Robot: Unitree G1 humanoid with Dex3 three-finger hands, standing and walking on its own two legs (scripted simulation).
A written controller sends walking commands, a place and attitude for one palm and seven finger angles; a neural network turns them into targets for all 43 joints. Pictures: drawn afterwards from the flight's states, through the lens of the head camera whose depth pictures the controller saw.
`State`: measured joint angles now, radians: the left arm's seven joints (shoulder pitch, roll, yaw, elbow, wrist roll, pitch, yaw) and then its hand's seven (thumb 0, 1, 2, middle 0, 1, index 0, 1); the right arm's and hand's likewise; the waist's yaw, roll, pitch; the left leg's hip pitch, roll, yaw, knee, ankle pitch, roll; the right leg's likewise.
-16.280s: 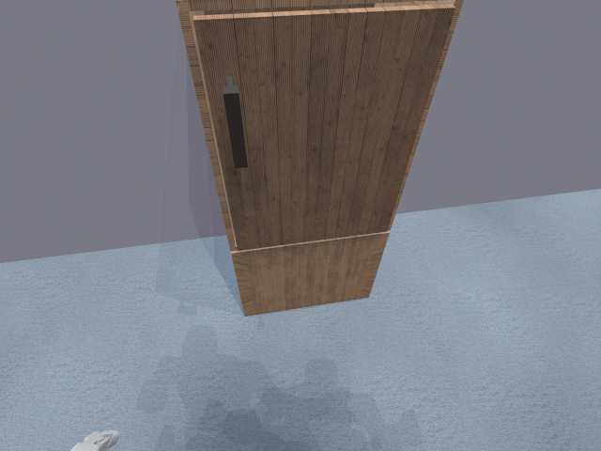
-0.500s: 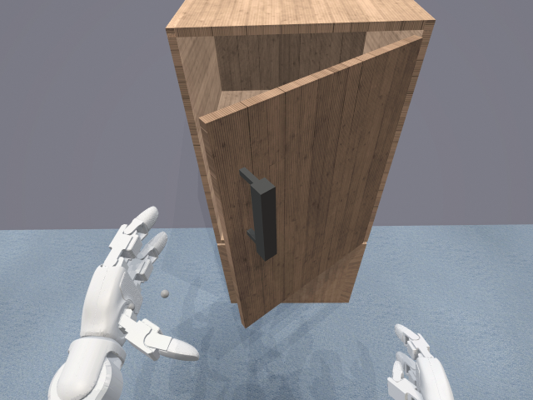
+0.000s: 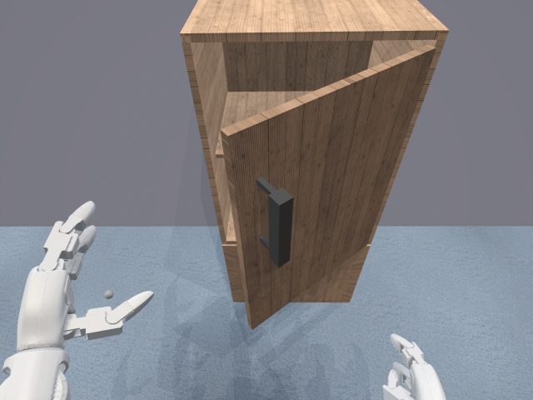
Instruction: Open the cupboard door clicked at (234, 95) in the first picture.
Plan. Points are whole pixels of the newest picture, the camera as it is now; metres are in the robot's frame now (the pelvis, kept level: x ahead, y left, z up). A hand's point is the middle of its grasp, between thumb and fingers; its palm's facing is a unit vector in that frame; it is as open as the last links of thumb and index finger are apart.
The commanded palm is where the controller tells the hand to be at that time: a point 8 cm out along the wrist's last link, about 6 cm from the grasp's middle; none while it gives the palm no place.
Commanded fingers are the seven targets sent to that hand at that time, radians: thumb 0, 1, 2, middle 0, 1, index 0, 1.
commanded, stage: draw the hand back to the body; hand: left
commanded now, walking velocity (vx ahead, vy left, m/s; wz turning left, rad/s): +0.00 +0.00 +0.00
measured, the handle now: (271, 222) +0.36 +0.04 +0.08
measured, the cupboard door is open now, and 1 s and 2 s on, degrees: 37 37 37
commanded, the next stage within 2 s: step back with the hand held close in 0.66 s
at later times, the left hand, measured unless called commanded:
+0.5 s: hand (63, 279) +0.20 +0.26 +0.15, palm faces +0.46 -0.80 -0.38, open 7.6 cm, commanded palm +0.15 +0.30 +0.17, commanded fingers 0.00 0.90 0.90 -0.20 -0.30 -0.20 -0.30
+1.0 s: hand (68, 289) +0.19 +0.25 +0.15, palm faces +0.37 -0.79 -0.49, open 7.4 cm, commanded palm +0.13 +0.29 +0.17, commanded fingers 0.00 0.90 0.90 -0.20 -0.30 -0.20 -0.30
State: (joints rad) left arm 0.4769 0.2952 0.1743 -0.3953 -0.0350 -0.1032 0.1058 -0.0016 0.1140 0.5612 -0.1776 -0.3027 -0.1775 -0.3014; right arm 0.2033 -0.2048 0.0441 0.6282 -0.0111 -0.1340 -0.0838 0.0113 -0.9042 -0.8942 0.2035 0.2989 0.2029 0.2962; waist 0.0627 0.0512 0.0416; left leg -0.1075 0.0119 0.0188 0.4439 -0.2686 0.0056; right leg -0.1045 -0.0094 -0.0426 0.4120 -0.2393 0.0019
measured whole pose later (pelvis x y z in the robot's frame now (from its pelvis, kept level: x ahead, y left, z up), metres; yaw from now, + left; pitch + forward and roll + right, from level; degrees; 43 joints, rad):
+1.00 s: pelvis -0.02 +0.00 +0.00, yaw -1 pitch +0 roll -1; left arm 0.53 0.37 0.38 -0.42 -0.04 -0.16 0.11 0.02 0.90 0.90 -0.21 -0.30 -0.21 -0.30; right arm 0.16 -0.24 -0.01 0.58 0.01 -0.05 -0.07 0.01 -0.90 -0.89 0.20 0.30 0.20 0.30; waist 0.02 0.06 0.03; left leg -0.20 0.03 0.03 0.45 -0.24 0.00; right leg -0.20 0.01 -0.03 0.39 -0.19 0.00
